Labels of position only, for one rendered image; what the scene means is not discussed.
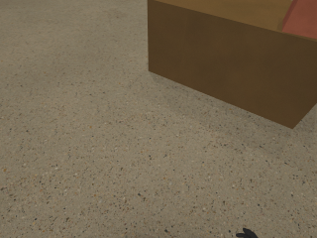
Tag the pedestal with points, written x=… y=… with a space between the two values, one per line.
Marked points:
x=235 y=51

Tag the robot right hand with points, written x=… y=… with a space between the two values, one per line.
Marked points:
x=248 y=233

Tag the carton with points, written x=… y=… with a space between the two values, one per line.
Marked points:
x=301 y=19

